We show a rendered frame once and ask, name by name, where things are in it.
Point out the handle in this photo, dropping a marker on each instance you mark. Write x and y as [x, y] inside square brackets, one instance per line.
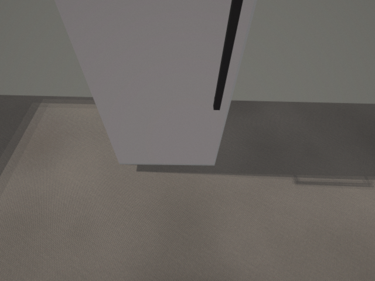
[227, 51]

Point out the fridge door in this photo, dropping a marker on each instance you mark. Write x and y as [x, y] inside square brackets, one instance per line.
[152, 67]

